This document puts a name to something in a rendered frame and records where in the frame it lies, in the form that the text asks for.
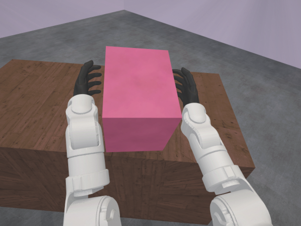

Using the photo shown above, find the right robot forearm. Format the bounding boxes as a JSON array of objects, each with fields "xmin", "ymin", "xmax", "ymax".
[{"xmin": 181, "ymin": 103, "xmax": 271, "ymax": 219}]

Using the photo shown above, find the left robot forearm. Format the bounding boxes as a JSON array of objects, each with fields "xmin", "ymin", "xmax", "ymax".
[{"xmin": 63, "ymin": 94, "xmax": 110, "ymax": 226}]

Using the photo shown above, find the pedestal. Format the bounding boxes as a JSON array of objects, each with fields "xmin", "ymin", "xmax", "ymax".
[{"xmin": 0, "ymin": 59, "xmax": 255, "ymax": 225}]

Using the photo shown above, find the robot right hand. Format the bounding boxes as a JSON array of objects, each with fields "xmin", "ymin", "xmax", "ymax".
[{"xmin": 172, "ymin": 67, "xmax": 199, "ymax": 107}]

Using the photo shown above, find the carton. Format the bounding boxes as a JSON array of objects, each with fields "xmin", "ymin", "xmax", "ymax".
[{"xmin": 102, "ymin": 46, "xmax": 182, "ymax": 152}]

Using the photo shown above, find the robot left upper arm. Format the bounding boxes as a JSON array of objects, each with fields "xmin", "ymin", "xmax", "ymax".
[{"xmin": 64, "ymin": 195, "xmax": 122, "ymax": 226}]

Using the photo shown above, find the robot left hand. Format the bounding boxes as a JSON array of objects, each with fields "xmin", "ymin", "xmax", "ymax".
[{"xmin": 73, "ymin": 60, "xmax": 102, "ymax": 96}]

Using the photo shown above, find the robot right upper arm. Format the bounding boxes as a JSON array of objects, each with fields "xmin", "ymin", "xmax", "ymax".
[{"xmin": 210, "ymin": 189, "xmax": 273, "ymax": 226}]

